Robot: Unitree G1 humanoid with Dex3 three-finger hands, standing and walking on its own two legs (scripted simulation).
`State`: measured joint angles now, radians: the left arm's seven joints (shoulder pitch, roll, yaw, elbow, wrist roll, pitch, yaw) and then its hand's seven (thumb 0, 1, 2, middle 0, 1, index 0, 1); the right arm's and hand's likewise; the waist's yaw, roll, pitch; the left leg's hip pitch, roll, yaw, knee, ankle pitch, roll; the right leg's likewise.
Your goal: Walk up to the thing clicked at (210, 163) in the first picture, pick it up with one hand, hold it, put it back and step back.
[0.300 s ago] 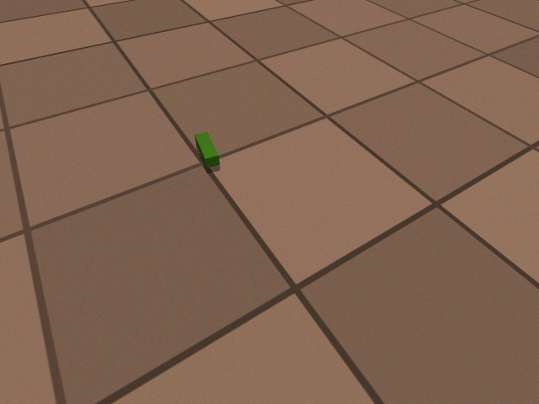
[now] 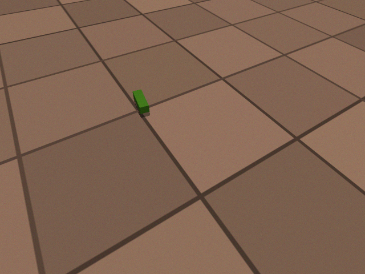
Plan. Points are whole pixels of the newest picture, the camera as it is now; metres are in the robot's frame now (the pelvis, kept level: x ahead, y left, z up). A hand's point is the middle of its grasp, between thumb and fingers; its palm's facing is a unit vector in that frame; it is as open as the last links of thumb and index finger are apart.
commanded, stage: stand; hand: left
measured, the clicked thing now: (140, 101) +1.48 +0.35 -0.75
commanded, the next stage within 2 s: walk up in 0.82 s
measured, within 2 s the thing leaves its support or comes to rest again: neither
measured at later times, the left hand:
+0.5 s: hand out of the picture +0.08 +0.25 -0.16, palm faces -0.03 -0.94 -0.33, open 7.4 cm
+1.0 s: hand out of the picture +0.07 +0.31 -0.15, palm faces -0.16 -0.89 -0.42, open 7.4 cm
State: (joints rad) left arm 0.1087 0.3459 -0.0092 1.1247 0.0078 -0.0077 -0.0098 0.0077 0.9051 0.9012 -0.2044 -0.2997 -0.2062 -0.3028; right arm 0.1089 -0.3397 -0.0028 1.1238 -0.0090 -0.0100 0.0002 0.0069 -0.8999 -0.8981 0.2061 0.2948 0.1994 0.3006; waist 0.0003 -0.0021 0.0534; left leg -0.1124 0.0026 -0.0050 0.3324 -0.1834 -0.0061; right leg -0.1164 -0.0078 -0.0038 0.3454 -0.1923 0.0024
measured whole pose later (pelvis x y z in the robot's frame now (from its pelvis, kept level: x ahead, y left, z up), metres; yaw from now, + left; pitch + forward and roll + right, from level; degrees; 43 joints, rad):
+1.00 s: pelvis +0.02 +0.03 -0.01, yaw -7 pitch +0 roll -2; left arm 0.30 0.36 0.04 1.05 0.02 -0.04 -0.01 0.01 0.90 0.90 -0.21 -0.30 -0.21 -0.30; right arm 0.12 -0.46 -0.11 0.89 -0.06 0.02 0.10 0.01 -0.90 -0.90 0.21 0.29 0.20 0.30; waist -0.02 0.10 0.04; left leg -0.36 -0.02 -0.12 0.86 -0.43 0.02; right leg -0.21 0.04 0.12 0.45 -0.25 0.00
